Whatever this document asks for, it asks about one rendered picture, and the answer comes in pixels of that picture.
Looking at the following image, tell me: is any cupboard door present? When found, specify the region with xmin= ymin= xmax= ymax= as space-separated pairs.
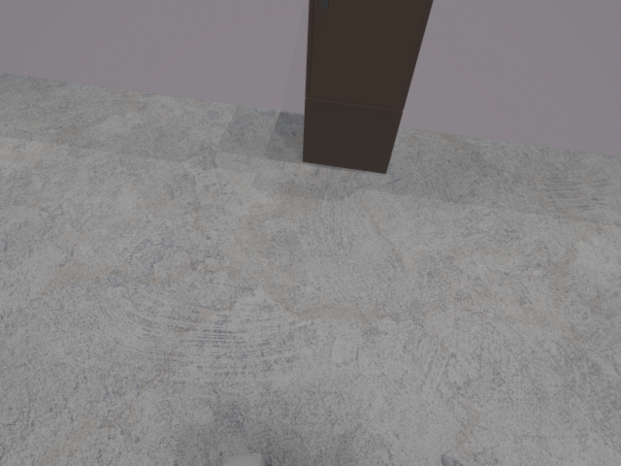
xmin=310 ymin=0 xmax=427 ymax=108

